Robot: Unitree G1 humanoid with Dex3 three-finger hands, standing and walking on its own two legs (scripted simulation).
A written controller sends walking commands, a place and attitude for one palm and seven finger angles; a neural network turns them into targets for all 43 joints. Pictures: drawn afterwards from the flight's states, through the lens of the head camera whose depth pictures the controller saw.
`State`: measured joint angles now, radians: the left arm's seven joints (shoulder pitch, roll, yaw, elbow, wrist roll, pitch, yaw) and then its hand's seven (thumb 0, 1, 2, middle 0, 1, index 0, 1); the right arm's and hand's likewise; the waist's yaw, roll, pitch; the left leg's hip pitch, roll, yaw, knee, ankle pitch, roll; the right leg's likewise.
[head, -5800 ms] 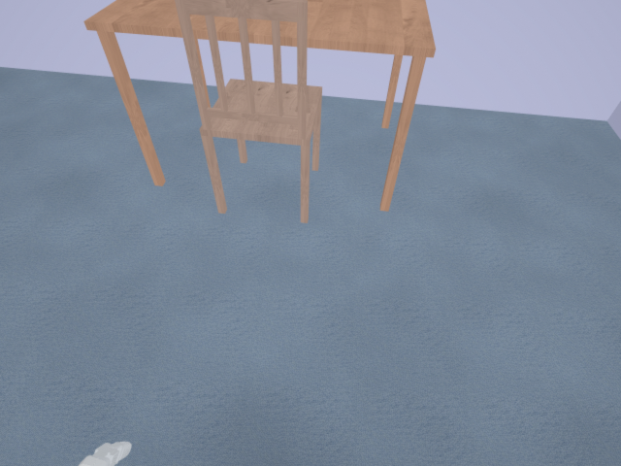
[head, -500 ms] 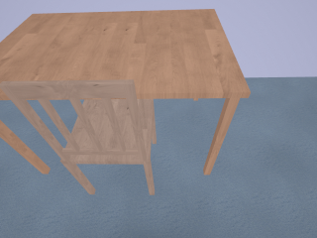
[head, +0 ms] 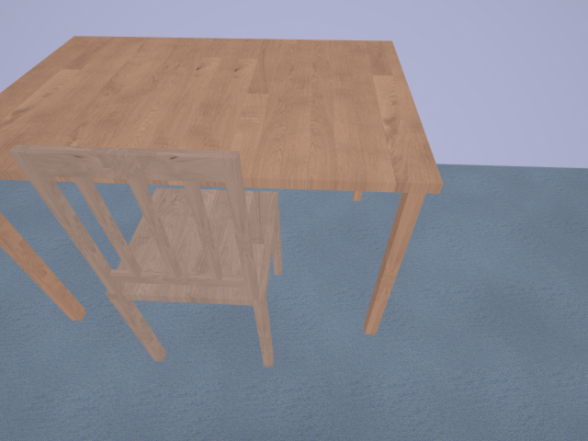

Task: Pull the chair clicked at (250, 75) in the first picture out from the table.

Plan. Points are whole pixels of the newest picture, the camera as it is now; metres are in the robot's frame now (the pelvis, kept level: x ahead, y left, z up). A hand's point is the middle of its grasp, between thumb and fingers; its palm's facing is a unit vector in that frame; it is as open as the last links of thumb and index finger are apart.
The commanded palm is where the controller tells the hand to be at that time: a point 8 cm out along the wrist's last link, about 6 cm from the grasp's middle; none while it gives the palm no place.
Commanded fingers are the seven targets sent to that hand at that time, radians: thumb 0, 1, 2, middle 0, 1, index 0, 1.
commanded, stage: come to a stop and stand still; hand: left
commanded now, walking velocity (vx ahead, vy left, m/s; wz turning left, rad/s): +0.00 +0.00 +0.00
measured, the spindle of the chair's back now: (158, 233) +0.52 +0.32 -0.09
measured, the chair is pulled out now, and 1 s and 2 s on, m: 0.00 0.00 0.00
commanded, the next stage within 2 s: look again from close up in 0.10 s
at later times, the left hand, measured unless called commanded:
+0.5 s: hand out of the picture +0.02 +0.23 -0.19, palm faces +0.05 -0.98 -0.21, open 7.4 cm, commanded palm none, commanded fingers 0.00 0.90 0.90 -0.20 -0.30 -0.20 -0.30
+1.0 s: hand out of the picture -0.01 +0.25 -0.18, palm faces +0.01 -0.98 -0.21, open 7.4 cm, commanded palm none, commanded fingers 0.00 0.90 0.90 -0.20 -0.30 -0.20 -0.30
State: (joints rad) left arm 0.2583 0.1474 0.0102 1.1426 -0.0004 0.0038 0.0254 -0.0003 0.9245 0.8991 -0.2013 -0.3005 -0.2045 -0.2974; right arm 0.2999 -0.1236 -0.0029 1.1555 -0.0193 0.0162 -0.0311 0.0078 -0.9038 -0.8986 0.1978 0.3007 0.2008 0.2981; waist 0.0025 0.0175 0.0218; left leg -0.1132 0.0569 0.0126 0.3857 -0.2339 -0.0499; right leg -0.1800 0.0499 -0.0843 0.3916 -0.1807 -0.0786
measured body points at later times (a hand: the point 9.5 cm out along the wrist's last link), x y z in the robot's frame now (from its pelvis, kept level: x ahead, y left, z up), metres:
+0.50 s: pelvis -0.01 +0.04 -0.01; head -0.03 +0.06 +0.44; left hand +0.02 +0.28 -0.17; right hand +0.00 -0.20 -0.15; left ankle -0.02 +0.15 -0.74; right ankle +0.03 -0.06 -0.74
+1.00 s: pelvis -0.01 +0.07 +0.00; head +0.00 +0.08 +0.45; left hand -0.01 +0.30 -0.16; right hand +0.01 -0.16 -0.16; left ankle -0.02 +0.15 -0.74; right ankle +0.03 -0.06 -0.74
